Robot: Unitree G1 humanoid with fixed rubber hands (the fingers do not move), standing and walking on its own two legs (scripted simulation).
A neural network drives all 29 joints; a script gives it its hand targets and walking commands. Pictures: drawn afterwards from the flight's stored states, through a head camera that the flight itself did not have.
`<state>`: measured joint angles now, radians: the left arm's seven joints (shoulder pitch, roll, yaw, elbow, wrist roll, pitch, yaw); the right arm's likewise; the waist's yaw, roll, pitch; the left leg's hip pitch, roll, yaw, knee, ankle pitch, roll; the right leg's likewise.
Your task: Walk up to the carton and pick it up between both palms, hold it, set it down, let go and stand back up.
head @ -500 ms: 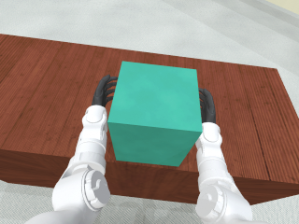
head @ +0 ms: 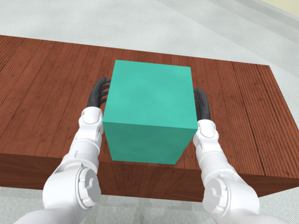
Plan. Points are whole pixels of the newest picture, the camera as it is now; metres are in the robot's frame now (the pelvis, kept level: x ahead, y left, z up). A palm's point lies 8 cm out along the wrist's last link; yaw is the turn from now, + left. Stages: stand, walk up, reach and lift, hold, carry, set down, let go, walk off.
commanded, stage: set down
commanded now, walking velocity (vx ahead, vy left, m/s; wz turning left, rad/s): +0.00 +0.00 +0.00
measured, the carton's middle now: (148, 117) +0.41 -0.01 +0.00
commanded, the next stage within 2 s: none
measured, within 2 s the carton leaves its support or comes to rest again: neither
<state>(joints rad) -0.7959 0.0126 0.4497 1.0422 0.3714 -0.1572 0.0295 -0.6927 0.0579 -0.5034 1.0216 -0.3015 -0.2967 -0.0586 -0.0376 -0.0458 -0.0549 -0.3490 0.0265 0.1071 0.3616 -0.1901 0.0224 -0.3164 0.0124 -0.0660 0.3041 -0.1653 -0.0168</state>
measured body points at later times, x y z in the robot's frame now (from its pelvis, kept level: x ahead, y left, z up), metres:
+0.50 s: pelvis -0.02 +0.00 -0.02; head +0.03 +0.02 +0.42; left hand +0.44 +0.19 +0.06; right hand +0.42 -0.21 +0.07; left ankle -0.02 +0.11 -0.75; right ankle -0.02 -0.11 -0.75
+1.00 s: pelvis -0.05 -0.02 -0.02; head +0.00 +0.01 +0.43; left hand +0.45 +0.19 +0.15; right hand +0.42 -0.19 +0.13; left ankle -0.02 +0.11 -0.75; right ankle -0.02 -0.11 -0.75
